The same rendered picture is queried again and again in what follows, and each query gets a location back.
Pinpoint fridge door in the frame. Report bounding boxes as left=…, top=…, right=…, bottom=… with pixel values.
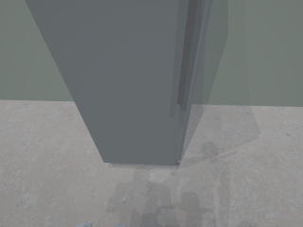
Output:
left=25, top=0, right=209, bottom=166

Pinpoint handle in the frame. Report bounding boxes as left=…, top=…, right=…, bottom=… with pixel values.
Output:
left=176, top=0, right=198, bottom=105

